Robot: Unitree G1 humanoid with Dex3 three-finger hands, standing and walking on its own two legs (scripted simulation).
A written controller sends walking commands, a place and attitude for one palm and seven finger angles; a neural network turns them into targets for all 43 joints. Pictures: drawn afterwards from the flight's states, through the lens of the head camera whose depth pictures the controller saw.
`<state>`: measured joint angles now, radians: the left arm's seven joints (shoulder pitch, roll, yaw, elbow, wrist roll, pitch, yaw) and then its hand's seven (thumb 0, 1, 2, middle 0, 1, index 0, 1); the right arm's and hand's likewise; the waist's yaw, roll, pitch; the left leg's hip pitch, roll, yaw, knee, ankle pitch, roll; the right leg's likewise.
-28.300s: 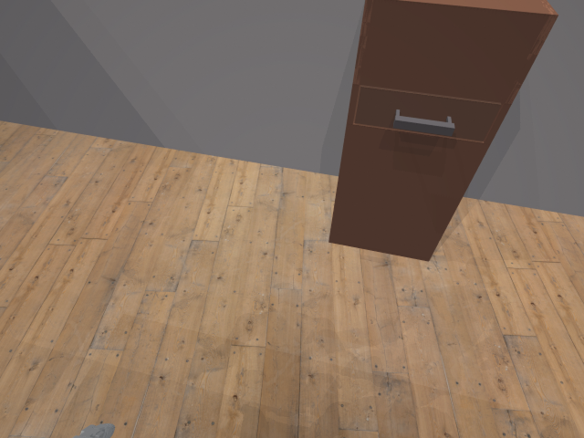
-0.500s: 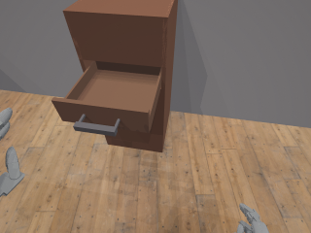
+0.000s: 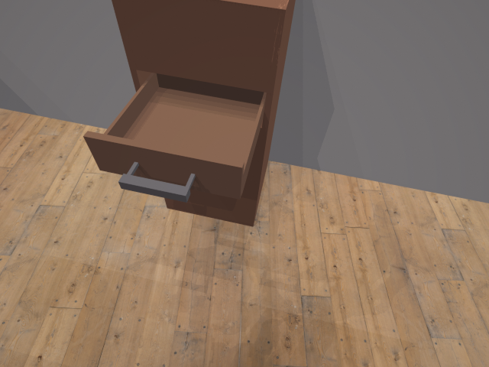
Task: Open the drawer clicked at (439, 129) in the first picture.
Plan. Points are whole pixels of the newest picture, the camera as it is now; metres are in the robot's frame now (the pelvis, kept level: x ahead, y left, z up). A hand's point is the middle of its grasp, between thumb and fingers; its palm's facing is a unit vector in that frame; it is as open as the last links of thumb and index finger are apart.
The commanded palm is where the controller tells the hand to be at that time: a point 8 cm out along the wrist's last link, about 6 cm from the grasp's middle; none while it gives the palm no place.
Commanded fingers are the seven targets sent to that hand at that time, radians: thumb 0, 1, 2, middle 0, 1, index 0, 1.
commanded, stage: let the arm hang, fingers relaxed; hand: left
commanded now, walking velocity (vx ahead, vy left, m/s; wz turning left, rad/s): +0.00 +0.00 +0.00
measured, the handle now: (159, 180) +0.52 +0.23 -0.09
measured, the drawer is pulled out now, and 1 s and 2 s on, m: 0.30 0.30 0.30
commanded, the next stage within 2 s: look to check the result in 0.78 s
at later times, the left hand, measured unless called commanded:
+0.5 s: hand out of the picture -0.03 +0.16 -0.17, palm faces +0.03 -0.98 -0.18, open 7.4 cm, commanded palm none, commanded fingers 0.00 0.90 0.90 -0.20 -0.30 -0.20 -0.30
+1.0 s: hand out of the picture -0.02 +0.14 -0.17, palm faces +0.04 -0.98 -0.18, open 7.4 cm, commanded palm none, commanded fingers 0.00 0.90 0.90 -0.20 -0.30 -0.20 -0.30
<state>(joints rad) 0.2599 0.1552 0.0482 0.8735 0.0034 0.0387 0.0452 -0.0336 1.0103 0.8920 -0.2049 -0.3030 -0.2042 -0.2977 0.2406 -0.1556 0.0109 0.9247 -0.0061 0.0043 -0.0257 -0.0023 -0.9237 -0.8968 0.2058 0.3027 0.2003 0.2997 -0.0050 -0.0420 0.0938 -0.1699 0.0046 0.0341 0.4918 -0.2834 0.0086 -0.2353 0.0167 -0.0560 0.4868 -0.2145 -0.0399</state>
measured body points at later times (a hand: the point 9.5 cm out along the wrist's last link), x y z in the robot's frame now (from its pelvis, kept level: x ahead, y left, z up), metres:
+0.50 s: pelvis -0.01 +0.00 +0.00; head +0.01 -0.01 +0.45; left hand -0.03 +0.21 -0.15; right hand -0.05 -0.18 -0.16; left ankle -0.01 +0.11 -0.74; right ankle +0.03 -0.09 -0.74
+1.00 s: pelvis +0.00 -0.01 +0.00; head +0.02 -0.02 +0.45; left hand -0.02 +0.20 -0.15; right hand -0.05 -0.20 -0.16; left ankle -0.01 +0.11 -0.74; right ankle +0.03 -0.09 -0.74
